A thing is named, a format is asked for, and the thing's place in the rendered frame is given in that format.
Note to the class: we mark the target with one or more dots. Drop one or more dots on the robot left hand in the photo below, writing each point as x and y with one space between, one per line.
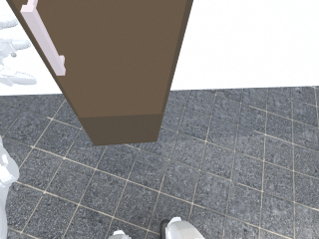
10 77

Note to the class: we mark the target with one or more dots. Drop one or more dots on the robot right foot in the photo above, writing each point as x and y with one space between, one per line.
162 227

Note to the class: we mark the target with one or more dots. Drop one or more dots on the robot left upper arm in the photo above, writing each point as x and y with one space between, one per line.
9 173

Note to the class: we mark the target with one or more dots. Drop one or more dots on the handle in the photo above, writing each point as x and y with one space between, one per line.
36 25

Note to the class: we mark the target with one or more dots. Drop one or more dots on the robot right thigh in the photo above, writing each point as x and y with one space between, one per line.
182 230

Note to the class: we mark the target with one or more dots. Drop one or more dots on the cupboard door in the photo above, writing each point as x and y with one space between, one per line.
118 53

